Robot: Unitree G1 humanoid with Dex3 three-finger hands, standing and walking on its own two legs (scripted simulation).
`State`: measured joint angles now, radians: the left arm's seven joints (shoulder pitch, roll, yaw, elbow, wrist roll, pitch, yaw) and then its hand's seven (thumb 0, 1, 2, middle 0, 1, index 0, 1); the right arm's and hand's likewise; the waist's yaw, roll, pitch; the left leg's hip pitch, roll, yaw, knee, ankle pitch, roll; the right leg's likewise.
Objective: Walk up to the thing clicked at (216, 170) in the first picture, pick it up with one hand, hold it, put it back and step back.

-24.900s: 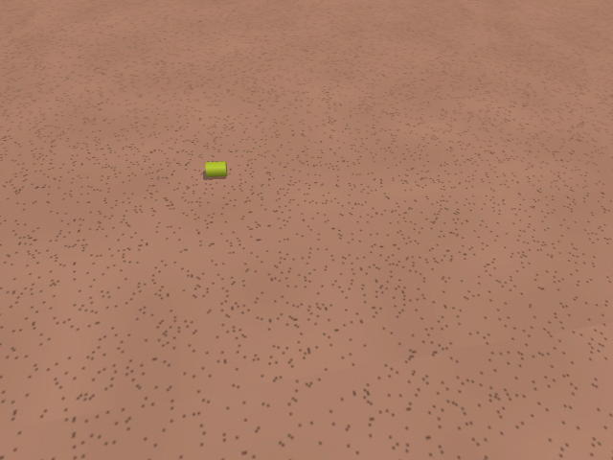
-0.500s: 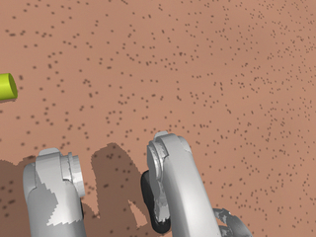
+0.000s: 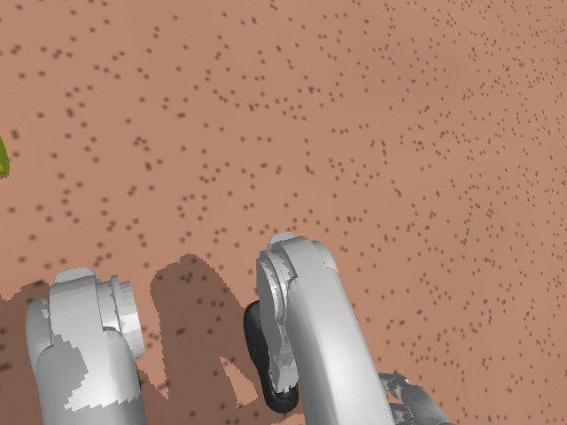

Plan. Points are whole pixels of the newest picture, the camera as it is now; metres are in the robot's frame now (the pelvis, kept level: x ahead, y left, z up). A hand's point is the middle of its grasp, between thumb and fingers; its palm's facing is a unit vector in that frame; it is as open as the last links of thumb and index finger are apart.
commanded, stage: rise first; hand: left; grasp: from above
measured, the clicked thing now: out of the picture +0.49 +0.34 -0.29
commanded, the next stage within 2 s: none
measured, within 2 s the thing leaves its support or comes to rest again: neither
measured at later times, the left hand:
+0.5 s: hand out of the picture +0.44 +0.38 -0.17, palm faces -0.44 -0.12 -0.89, open 14.0 cm
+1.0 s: hand out of the picture +0.44 +0.38 -0.16, palm faces -0.45 -0.12 -0.89, open 14.0 cm
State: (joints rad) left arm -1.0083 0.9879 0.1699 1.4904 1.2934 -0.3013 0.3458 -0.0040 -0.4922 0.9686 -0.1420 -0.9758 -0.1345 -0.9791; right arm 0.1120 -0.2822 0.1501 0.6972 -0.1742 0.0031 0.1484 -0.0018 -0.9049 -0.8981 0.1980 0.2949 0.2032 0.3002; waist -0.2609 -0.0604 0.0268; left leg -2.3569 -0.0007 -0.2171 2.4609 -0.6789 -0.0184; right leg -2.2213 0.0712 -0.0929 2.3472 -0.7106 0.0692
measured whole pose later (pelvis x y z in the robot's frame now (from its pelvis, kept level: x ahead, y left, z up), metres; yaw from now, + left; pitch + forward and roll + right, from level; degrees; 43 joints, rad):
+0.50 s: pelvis +0.00 +0.00 +0.00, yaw +0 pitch +32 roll -12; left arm -1.00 0.98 0.15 1.48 1.29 -0.29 0.33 0.00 -0.52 0.99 -0.13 -0.98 -0.12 -0.99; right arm 0.12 -0.28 0.16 0.68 -0.16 0.00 0.15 0.00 -0.90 -0.90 0.20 0.30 0.20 0.30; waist -0.26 -0.05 0.02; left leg -2.35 0.00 -0.22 2.45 -0.67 -0.02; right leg -2.22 0.07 -0.09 2.34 -0.70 0.07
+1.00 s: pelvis +0.00 +0.00 +0.00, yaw +0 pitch +32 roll -12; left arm -1.00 0.98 0.15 1.45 1.28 -0.29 0.30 0.00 -0.53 1.00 -0.13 -0.98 -0.12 -0.99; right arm 0.13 -0.28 0.16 0.67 -0.16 0.01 0.15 0.00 -0.90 -0.90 0.20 0.30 0.20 0.30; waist -0.27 -0.05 0.02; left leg -2.35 0.00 -0.21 2.45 -0.67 -0.01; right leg -2.21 0.07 -0.09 2.33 -0.70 0.07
